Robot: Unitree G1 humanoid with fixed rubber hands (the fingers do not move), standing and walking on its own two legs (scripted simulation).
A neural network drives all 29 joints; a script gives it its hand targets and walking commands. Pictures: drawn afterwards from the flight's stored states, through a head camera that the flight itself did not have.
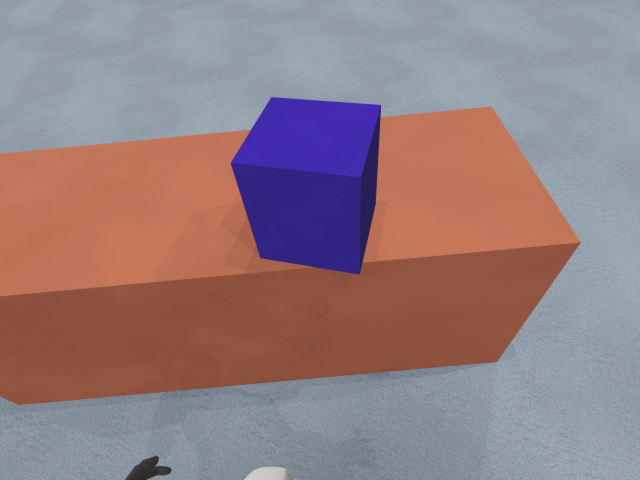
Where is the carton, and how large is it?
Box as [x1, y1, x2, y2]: [231, 97, 380, 274]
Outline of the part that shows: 271,97 231,161 231,165 260,257 359,274 375,204 380,105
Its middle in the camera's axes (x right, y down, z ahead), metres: -0.01 -0.10 +0.74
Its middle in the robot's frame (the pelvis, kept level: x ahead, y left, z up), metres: +0.62 +0.05 -0.03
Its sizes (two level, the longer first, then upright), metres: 0.210 0.200 0.250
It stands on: a pedestal, 0.60 m high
